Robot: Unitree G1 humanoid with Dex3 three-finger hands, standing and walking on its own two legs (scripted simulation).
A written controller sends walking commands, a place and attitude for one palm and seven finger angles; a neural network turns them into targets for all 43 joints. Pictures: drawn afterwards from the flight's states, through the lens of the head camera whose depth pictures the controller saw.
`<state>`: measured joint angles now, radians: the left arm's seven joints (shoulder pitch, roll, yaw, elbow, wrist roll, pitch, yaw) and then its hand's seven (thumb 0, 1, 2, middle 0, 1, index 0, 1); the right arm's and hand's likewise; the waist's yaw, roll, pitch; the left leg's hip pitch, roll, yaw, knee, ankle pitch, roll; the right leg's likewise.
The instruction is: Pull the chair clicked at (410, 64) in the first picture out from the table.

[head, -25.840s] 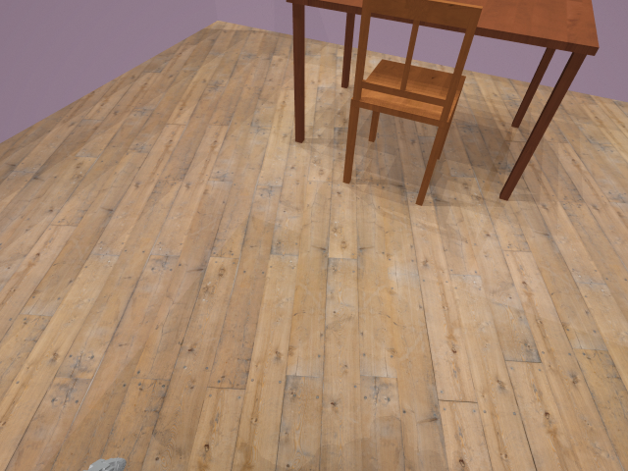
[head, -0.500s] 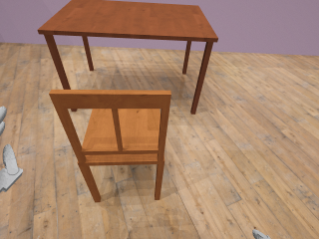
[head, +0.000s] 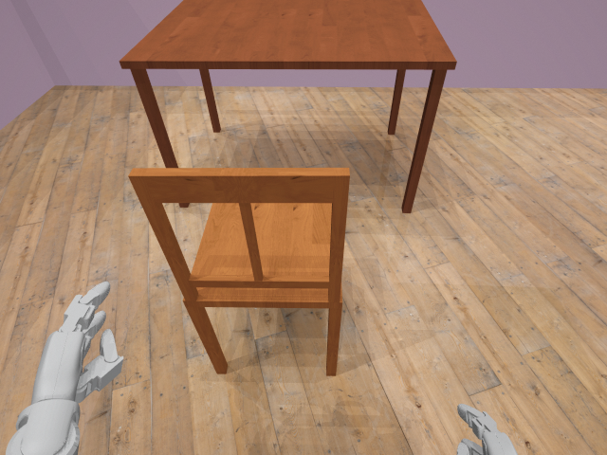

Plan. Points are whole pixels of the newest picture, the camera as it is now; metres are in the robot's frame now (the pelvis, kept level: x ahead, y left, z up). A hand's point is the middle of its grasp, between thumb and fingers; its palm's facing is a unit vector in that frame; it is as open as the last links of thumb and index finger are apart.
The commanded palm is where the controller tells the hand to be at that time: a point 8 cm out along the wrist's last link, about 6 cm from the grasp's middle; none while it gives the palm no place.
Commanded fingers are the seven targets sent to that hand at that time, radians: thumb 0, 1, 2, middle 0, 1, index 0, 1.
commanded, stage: let the arm hang, fingers relaxed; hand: left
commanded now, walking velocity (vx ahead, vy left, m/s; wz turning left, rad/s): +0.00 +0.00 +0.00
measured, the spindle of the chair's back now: (252, 243) +0.55 +0.16 -0.10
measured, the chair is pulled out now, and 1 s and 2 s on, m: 0.61 0.61 0.61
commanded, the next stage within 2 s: look to check the result in 1.00 s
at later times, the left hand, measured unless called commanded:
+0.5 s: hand out of the picture -0.04 +0.19 -0.16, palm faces +0.02 -0.97 -0.24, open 7.3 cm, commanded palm none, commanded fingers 0.00 0.90 0.90 -0.20 -0.30 -0.20 -0.30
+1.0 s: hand out of the picture -0.01 +0.13 -0.17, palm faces +0.03 -0.99 -0.15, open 7.3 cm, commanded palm none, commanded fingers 0.00 0.90 0.90 -0.20 -0.30 -0.20 -0.30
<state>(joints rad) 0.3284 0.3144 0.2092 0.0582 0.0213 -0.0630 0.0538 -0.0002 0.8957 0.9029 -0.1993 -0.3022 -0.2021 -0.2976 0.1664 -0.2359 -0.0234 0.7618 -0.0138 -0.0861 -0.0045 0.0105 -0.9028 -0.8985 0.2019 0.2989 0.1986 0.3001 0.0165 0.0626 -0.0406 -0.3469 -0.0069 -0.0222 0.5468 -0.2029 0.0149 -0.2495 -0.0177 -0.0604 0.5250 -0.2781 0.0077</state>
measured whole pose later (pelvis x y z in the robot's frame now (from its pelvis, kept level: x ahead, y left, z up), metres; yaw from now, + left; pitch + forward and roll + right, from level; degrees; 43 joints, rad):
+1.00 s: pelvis +0.01 -0.02 +0.01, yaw +0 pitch -2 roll +0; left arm 0.33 0.10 -0.01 1.07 0.00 0.01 0.03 0.01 0.92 0.90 -0.20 -0.30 -0.20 -0.30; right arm 0.34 -0.10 0.00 1.09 -0.01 0.00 -0.04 0.01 -0.91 -0.90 0.20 0.30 0.20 0.30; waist 0.00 0.01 0.05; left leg -0.26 0.01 -0.02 0.47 -0.19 -0.01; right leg -0.18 0.00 -0.06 0.47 -0.27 -0.02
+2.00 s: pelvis +0.01 -0.03 +0.01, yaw +0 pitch -2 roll +0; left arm 0.32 0.11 -0.01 1.07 0.00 0.01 0.03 0.00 0.91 0.90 -0.20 -0.30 -0.20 -0.30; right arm 0.33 -0.11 0.00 1.10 -0.01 0.00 -0.04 0.00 -0.91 -0.90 0.20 0.30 0.20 0.30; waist 0.00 0.02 0.07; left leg -0.24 0.02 -0.04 0.45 -0.18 -0.02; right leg -0.15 0.01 -0.08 0.45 -0.27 -0.03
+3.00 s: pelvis +0.02 -0.03 +0.01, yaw +0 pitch -2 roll +0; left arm 0.32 0.11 -0.01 1.07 0.00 0.01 0.03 0.00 0.91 0.90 -0.20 -0.30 -0.20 -0.30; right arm 0.32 -0.11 0.00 1.10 -0.01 0.00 -0.05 0.00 -0.91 -0.90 0.20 0.30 0.20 0.30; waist 0.00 0.01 0.08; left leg -0.23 0.02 -0.04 0.45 -0.19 -0.02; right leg -0.14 0.01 -0.08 0.45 -0.28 -0.03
